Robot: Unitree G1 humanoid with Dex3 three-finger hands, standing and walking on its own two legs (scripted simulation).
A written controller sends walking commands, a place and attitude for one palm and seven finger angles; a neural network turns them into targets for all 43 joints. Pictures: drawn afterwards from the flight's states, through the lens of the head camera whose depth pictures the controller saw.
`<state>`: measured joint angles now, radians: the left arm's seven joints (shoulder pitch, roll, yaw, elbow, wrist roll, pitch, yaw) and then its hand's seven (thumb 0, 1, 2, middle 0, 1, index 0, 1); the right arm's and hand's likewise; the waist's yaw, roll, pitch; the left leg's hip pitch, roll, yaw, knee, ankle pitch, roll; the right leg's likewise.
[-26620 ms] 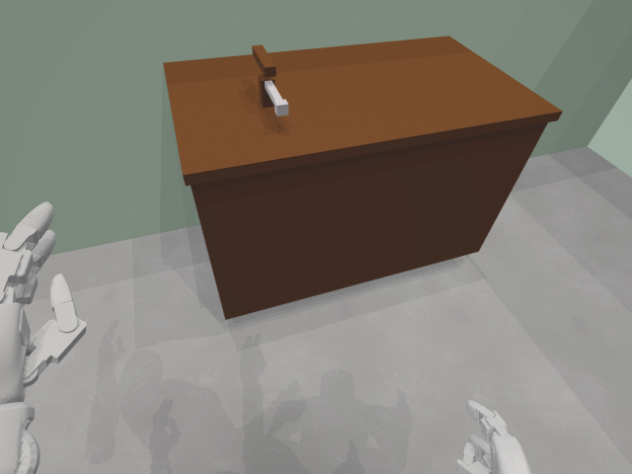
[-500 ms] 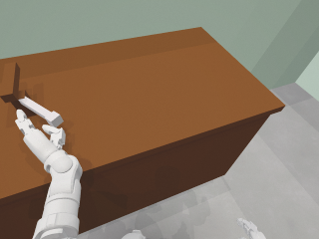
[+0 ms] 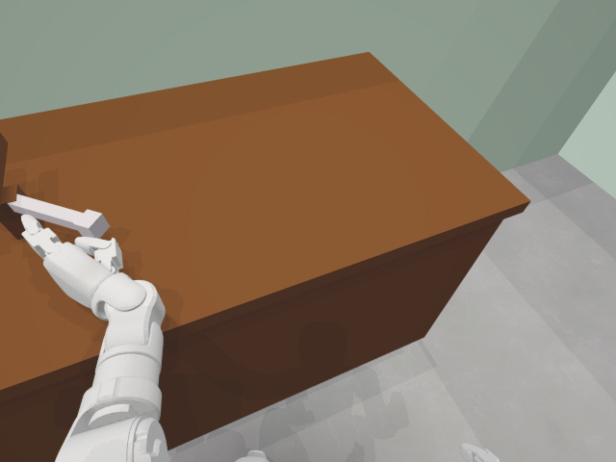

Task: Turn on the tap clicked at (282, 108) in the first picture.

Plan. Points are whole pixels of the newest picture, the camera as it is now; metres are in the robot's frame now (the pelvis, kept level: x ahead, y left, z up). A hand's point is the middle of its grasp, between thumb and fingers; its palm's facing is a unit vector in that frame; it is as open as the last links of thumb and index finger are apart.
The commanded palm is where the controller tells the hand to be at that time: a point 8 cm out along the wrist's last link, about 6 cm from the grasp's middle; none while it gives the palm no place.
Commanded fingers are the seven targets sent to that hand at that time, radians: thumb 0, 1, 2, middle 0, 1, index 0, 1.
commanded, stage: push the lever round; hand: left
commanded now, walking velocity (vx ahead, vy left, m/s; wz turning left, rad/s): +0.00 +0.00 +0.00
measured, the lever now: (92, 225) +0.41 +0.31 +0.07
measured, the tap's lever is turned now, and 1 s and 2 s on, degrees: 49 75 75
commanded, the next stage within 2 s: lift the hand up off the lever in 0.80 s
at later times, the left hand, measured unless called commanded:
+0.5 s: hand (126, 232) +0.41 +0.26 +0.06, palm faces +0.88 -0.46 -0.11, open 7.7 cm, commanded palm +0.37 +0.26 +0.06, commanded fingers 0.00 0.90 0.90 -0.15 -0.15 -0.15 -0.15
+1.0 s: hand (136, 214) +0.44 +0.26 +0.06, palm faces +0.88 -0.47 -0.12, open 8.1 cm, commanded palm +0.39 +0.26 +0.07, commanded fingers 0.00 0.90 0.90 -0.15 -0.15 -0.15 -0.15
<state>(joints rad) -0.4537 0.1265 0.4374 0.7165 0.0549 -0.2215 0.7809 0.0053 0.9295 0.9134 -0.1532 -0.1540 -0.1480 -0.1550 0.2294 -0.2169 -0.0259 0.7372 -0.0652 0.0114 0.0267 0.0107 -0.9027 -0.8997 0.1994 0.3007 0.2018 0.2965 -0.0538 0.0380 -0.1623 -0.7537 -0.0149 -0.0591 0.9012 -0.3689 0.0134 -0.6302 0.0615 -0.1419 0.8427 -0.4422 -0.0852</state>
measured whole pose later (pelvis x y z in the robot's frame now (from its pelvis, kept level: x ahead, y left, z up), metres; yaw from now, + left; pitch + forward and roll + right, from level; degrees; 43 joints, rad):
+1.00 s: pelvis +0.00 -0.01 +0.00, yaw -1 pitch +16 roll -2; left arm -0.70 0.23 0.57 1.01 0.15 -0.24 0.86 0.02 0.90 0.90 -0.15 -0.15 -0.09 -0.13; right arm 0.32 -0.22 -0.04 0.76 -0.09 0.05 0.07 0.01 -0.90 -0.90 0.20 0.30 0.20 0.30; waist -0.12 0.04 -0.18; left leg -0.81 0.00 -0.06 0.90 -0.37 0.00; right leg -0.69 0.07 -0.14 0.85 -0.44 -0.10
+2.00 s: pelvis +0.02 +0.00 +0.02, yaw +0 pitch +10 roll -1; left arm -0.55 0.13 0.46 0.75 0.07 -0.10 0.79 0.02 0.90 0.90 -0.15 -0.15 -0.15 -0.15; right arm 0.24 -0.22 -0.04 0.75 -0.06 0.03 0.06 0.01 -0.90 -0.90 0.20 0.30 0.20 0.30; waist -0.06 0.03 -0.15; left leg -0.60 -0.02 -0.05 0.77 -0.35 0.01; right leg -0.48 0.06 -0.13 0.71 -0.42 -0.08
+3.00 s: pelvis +0.02 +0.00 +0.03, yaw +0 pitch +7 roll -1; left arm -0.54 0.11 0.41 0.60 0.04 0.05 0.79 0.02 0.90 0.90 -0.15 -0.15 -0.15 -0.15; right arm 0.21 -0.21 -0.02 0.75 -0.04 -0.01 0.03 0.01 -0.90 -0.90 0.20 0.30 0.20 0.30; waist -0.02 0.04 -0.14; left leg -0.51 -0.02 -0.04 0.69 -0.30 0.01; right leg -0.40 0.06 -0.11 0.64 -0.37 -0.08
